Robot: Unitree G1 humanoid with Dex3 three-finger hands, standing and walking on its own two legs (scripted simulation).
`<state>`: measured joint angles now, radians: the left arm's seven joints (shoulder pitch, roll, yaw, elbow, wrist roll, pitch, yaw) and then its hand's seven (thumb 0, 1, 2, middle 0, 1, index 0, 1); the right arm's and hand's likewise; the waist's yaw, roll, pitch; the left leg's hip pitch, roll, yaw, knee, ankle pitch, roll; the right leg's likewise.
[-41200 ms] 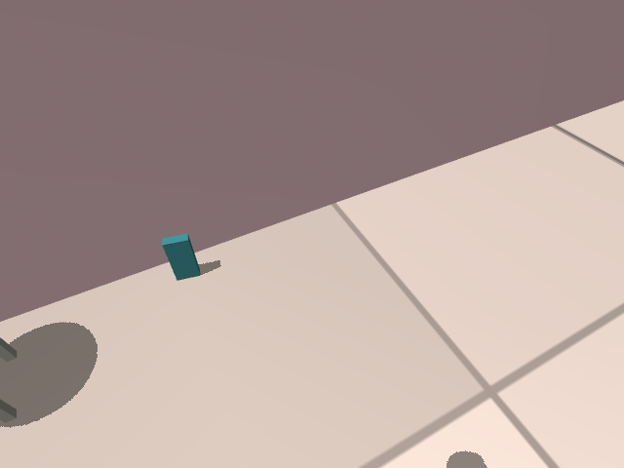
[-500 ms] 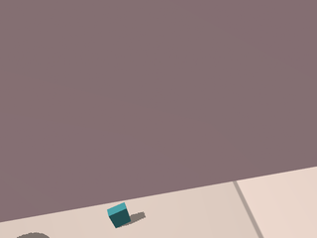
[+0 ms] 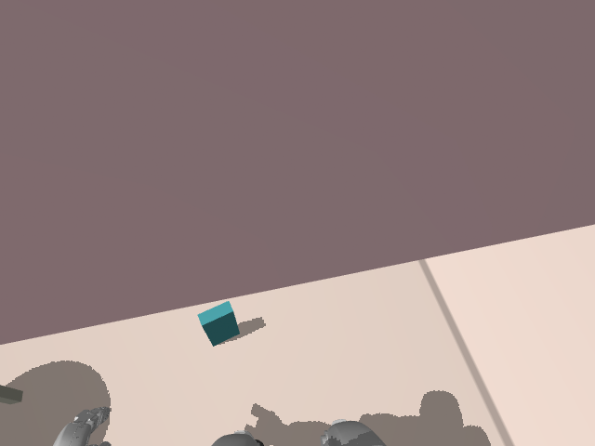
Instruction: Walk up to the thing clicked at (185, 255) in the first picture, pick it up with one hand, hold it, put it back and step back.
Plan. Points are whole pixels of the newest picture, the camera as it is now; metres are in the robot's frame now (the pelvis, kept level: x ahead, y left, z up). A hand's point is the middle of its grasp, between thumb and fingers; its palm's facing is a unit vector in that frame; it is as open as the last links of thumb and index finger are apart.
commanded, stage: step back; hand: left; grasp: from the side
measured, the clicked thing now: (220, 324) +0.48 +0.22 -0.65
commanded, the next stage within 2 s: none
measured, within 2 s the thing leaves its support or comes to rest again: neither
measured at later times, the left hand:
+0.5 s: hand out of the picture +0.00 +0.27 -0.15, palm faces +0.03 -0.92 -0.38, open 7.4 cm
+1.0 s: hand out of the picture -0.25 +0.24 -0.15, palm faces -0.05 -0.92 -0.40, open 7.4 cm
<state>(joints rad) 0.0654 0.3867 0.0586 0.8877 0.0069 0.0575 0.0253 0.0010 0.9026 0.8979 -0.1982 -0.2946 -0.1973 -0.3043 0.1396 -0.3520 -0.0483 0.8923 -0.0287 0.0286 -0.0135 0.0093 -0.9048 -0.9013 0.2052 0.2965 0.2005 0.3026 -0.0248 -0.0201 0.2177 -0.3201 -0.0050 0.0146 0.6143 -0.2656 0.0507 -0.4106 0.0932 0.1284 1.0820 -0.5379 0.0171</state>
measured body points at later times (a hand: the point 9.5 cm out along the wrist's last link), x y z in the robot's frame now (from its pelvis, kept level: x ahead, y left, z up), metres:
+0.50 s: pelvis -0.13 +0.01 -0.01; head -0.07 +0.02 +0.43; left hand +0.00 +0.32 -0.12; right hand -0.04 -0.31 -0.13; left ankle -0.13 +0.11 -0.73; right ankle -0.05 -0.14 -0.72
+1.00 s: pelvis -0.30 -0.02 -0.01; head -0.26 -0.04 +0.44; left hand -0.25 +0.29 -0.12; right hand -0.19 -0.35 -0.12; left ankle -0.19 +0.10 -0.69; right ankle -0.32 -0.15 -0.73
